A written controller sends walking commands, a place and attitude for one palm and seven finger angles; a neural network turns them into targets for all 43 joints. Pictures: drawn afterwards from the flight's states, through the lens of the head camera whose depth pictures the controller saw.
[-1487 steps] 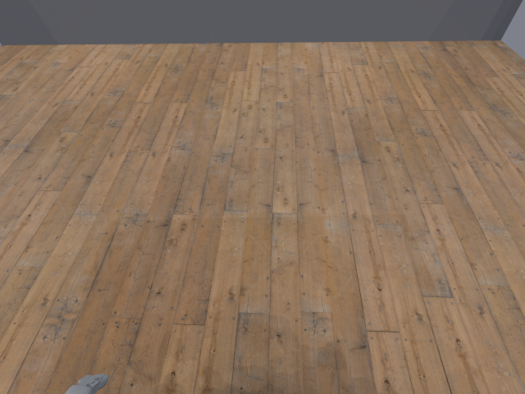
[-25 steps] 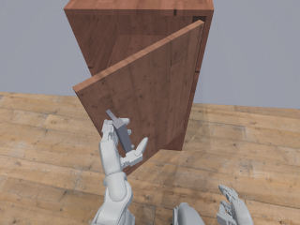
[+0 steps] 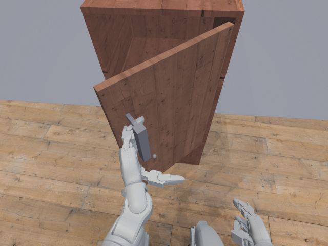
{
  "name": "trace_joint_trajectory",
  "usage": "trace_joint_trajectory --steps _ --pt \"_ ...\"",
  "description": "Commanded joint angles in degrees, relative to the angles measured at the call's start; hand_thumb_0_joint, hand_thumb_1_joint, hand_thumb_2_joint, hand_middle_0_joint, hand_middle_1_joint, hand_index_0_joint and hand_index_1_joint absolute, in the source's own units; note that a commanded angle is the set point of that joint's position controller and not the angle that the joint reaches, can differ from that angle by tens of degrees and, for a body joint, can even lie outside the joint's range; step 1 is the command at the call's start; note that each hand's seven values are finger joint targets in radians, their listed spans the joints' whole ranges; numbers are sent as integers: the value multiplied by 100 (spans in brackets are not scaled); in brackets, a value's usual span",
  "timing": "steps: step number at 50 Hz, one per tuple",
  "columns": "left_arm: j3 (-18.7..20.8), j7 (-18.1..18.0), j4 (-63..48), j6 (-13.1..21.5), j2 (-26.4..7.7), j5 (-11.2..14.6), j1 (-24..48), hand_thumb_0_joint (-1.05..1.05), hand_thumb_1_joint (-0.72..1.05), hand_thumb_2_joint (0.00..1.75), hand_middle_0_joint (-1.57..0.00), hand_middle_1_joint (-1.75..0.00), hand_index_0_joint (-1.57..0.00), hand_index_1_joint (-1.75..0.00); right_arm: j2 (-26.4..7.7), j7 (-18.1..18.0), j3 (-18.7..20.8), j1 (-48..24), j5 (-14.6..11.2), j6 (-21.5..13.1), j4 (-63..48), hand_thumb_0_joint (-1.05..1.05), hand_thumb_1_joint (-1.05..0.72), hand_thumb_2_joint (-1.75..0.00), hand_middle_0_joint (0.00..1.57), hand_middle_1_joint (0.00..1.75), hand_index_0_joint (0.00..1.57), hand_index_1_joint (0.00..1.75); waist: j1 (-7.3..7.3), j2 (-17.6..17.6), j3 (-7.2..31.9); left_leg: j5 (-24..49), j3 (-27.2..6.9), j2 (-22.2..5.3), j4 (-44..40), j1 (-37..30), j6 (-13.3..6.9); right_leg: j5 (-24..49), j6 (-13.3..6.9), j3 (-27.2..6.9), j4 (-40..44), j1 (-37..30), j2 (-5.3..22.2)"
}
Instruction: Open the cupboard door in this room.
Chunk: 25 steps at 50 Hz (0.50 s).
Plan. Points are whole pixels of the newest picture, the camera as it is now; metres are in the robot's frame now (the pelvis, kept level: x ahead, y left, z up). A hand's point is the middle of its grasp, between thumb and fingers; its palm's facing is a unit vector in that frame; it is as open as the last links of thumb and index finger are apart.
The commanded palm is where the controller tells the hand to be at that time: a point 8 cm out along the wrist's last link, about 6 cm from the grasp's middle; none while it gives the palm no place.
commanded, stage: slide the hand sideways off the handle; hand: left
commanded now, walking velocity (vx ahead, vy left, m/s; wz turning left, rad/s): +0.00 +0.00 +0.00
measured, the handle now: (138, 138) +0.37 +0.08 +0.04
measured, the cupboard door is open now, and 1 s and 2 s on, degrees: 43 48 48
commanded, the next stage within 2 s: draw the hand back to the body in 1.28 s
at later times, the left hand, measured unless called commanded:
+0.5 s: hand (153, 177) +0.27 +0.04 +0.04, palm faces -0.16 -0.99 +0.01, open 16.3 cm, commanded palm +0.25 +0.10 +0.04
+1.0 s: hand (135, 191) +0.24 +0.08 +0.04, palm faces -0.13 -0.99 -0.02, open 16.1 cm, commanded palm +0.21 +0.15 +0.04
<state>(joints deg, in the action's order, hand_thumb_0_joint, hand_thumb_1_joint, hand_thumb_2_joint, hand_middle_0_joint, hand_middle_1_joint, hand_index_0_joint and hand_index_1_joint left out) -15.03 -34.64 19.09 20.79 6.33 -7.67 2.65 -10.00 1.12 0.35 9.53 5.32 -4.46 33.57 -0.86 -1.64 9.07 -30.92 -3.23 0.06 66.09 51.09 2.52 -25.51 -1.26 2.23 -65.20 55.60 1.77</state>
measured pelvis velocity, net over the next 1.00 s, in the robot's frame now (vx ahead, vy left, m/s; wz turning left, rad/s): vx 0.02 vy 0.01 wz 0.00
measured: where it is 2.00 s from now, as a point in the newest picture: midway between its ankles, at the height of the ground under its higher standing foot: outside the picture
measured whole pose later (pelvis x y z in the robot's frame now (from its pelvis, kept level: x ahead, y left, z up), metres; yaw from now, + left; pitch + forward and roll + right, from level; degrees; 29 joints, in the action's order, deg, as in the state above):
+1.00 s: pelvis +0.02 +0.01 -0.02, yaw +0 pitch +17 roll +0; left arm -12.2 0.2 -8.9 21.2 -4.9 0.6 -24.2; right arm -12.0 -0.2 -0.2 12.9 1.2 -2.8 21.9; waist -0.2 -1.3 8.5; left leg -35.4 -2.8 0.3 71.9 53.6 1.9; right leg -29.8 -0.6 1.7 -71.1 58.4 2.0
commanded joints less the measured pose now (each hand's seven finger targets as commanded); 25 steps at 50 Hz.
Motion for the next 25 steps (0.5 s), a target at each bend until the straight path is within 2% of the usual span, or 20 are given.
trace_joint_trajectory --steps 1,4,5,6,7,8,9,10,11,12,13,14,17,18,20,22,23,25 --pt "-65 -167 -1219 205 923 -41 1072 0 -50 30 -15 -30 -15 -30 -495 5 167 -306 -40 -217 -845 0 -90 -90 20 30 20 30 -31 527 1683 961 277 194 -938 -479 -211 619 -99 89 1115 -1601 -106" --pt "-232 -167 -1180 148 1103 -56 1114 0 -50 30 -15 -30 -15 -30 -497 48 154 -351 -46 -213 -844 0 -90 -90 20 30 20 30 -51 517 1603 989 230 172 -952 -503 -206 603 -114 175 1039 -1477 -126" --pt "-1442 1052 -1449 367 347 -802 1046 0 -50 30 -15 -30 -15 -30 -772 57 210 174 -79 -162 -717 0 -90 -90 20 30 20 30 -633 711 1326 1017 218 128 -744 -622 -334 1003 -115 -4 972 -1220 -56" --pt "-1019 1721 -1752 615 -12 -561 1218 0 -50 30 -15 -30 -15 -30 -725 38 250 165 -132 -158 -915 0 -90 -90 20 30 20 30 -440 580 1666 1066 225 167 -695 -517 -365 1205 -139 -50 880 -1478 9" --pt "-980 2251 -1960 733 -191 -412 1103 0 -50 30 -15 -30 -15 -30 -738 10 242 112 -164 -162 -1018 0 -90 -90 20 30 20 30 -360 378 1871 1056 244 182 -672 -558 -372 1283 -150 -109 804 -1626 20" --pt "-985 2741 -2109 767 -245 -175 1073 0 -50 30 -15 -30 -15 -30 -747 -10 232 137 -240 -166 -1121 0 -90 -90 20 30 20 30 -415 335 1866 1057 236 186 -644 -593 -385 1317 -156 -124 766 -1619 26" --pt "-887 3081 -2124 754 -218 123 897 0 -50 30 -15 -30 -15 -30 -726 -33 201 113 -305 -175 -1223 0 -90 -90 20 30 20 30 -339 406 1753 915 194 185 -734 -542 -364 1091 -147 -76 786 -1597 15" --pt "-805 3267 -2139 683 -130 415 784 0 -50 30 -15 -30 -15 -30 -722 -60 179 73 -378 -185 -1342 0 -90 -90 20 30 20 30 -311 375 1606 824 168 186 -792 -536 -354 901 -143 -42 804 -1514 -17" --pt "-772 3338 -2173 582 15 664 707 0 -50 30 -15 -30 -15 -30 -711 -74 148 35 -437 -197 -1439 0 -90 -90 20 30 20 30 -291 290 1423 704 144 188 -862 -537 -340 656 -131 11 841 -1388 -39" --pt "-688 3296 -2270 498 69 840 745 0 -50 30 -15 -30 -15 -30 -722 -84 134 25 -464 -210 -1494 0 -90 -90 20 30 20 30 -280 344 1406 635 99 190 -901 -528 -331 485 -118 63 834 -1327 -51" --pt "-541 3188 -2263 403 46 915 453 0 -50 30 -15 -30 -15 -30 -730 -80 137 -22 -487 -214 -1563 0 -90 -90 20 30 20 30 -175 409 1350 645 66 188 -955 -516 -314 388 -130 109 804 -1300 -72" --pt "-425 3038 -2250 330 21 925 300 0 -50 30 -15 -30 -15 -30 -752 -75 148 7 -470 -200 -1587 0 -90 -90 20 30 20 30 -171 469 1375 692 59 180 -952 -522 -299 416 -115 136 762 -1261 -72" --pt "-275 2618 -2499 271 -160 661 11 0 -50 30 -15 -30 -15 -30 -755 -25 163 72 -405 -139 -1703 0 -90 -90 20 30 20 30 -90 679 1501 875 52 177 -891 -449 -280 549 -119 138 630 -1313 -61" --pt "-214 2532 -2599 282 -307 541 -172 0 -50 30 -15 -30 -15 -30 -754 -11 164 35 -383 -125 -1754 0 -90 -90 20 30 20 30 -9 545 1567 952 92 192 -844 -397 -282 596 -136 91 604 -1354 -51" --pt "-256 2432 -2700 307 -329 344 -229 0 -50 30 -15 -30 -15 -30 -727 9 161 90 -360 -69 -1775 0 -90 -90 20 30 20 30 -40 551 1546 910 111 178 -796 -361 -267 584 -137 66 557 -1290 -48" --pt "-275 2426 -2786 338 -360 309 -414 0 -50 30 -15 -30 -15 -30 -715 14 161 100 -358 -44 -1816 0 -90 -90 20 30 20 30 -44 597 1424 780 139 187 -786 -289 -281 478 -132 35 627 -1292 -57" --pt "-178 2455 -2830 332 -477 321 -654 0 -50 30 -15 -30 -15 -30 -729 4 155 72 -363 -26 -1859 0 -90 -90 20 30 20 30 37 672 1470 785 140 200 -799 -216 -285 468 -146 15 641 -1415 -62" --pt "-194 2535 -2918 297 -495 342 -680 0 -50 30 -15 -30 -15 -30 -724 -19 132 60 -378 11 -1893 0 -90 -90 20 30 20 30 3 543 1360 609 171 195 -813 -204 -280 322 -127 -2 677 -1334 -55"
